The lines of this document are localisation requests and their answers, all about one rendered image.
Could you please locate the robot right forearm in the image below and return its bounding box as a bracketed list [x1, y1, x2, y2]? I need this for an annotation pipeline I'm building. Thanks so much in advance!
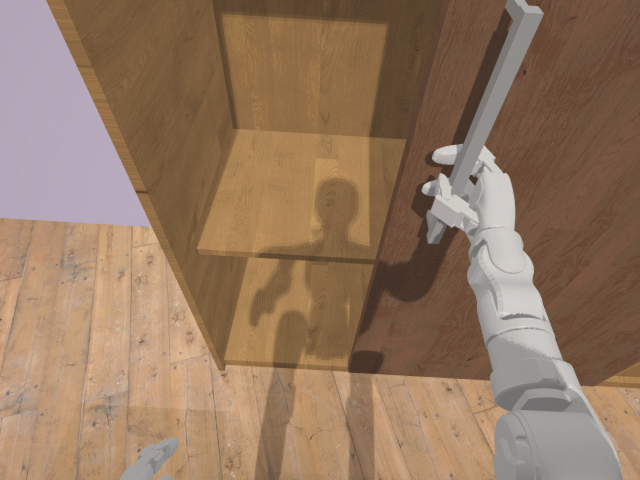
[467, 228, 623, 480]

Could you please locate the left robot hand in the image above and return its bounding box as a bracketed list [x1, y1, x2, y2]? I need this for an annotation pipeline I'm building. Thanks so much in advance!
[119, 437, 179, 480]

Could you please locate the handle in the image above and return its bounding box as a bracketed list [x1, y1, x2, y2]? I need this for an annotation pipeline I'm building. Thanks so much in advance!
[426, 0, 544, 244]

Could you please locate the right robot upper arm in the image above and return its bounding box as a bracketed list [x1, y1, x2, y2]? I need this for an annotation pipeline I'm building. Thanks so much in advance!
[494, 410, 620, 480]

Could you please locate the right robot hand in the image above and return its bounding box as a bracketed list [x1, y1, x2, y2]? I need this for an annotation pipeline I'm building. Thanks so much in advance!
[422, 144, 515, 244]

